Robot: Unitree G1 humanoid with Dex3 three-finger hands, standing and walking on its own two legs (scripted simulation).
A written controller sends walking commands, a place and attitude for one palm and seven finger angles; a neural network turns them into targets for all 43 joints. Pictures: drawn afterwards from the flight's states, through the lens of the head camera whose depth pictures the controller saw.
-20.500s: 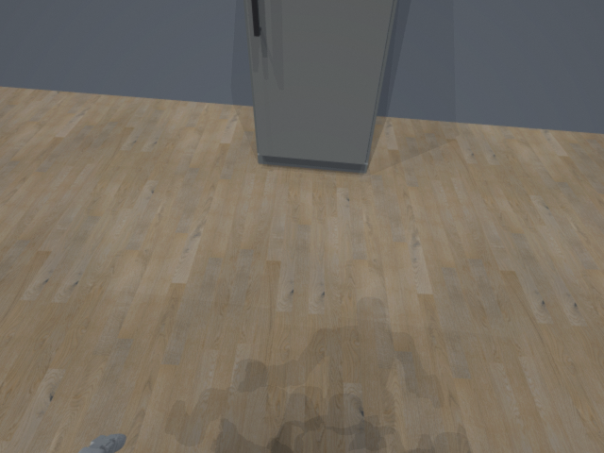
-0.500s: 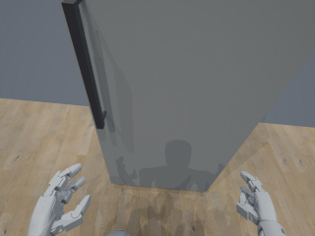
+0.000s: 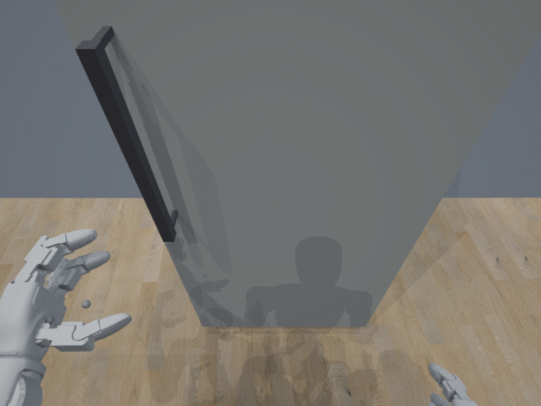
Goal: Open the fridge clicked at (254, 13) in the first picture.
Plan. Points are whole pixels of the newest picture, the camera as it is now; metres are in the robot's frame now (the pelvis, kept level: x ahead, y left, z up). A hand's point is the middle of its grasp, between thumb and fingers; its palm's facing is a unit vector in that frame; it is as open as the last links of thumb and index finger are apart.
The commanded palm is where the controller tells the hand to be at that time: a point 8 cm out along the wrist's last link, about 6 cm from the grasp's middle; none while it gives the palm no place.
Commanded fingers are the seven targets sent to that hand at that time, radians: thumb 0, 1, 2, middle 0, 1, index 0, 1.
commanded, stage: raise the hand to about handle height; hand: left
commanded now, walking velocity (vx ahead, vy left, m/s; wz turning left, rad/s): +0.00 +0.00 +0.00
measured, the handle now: (144, 158) +0.43 +0.21 +0.15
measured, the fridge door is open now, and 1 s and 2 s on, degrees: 0 0 0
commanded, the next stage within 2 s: move the hooked fingers beside the handle in 1.12 s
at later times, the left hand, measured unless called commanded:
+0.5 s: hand (14, 263) +0.25 +0.31 +0.14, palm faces +0.09 -0.99 -0.07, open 13.9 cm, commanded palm +0.21 +0.36 +0.16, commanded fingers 0.00 -0.50 0.30 -0.30 -1.20 -0.30 -1.20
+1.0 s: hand (8, 240) +0.26 +0.31 +0.17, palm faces +0.14 -0.99 -0.06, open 14.0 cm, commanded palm +0.22 +0.35 +0.17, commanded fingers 0.00 -0.50 0.30 -0.30 -1.20 -0.30 -1.20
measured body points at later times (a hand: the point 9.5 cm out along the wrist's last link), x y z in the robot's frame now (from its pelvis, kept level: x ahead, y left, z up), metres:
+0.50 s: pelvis -0.01 +0.04 +0.02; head -0.02 +0.04 +0.47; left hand +0.24 +0.36 +0.15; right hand +0.19 -0.17 -0.04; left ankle +0.02 +0.12 -0.71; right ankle -0.02 -0.08 -0.71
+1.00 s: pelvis -0.01 +0.02 +0.03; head -0.02 +0.02 +0.48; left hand +0.25 +0.36 +0.18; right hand +0.17 -0.21 -0.04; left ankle +0.02 +0.12 -0.71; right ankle -0.02 -0.08 -0.71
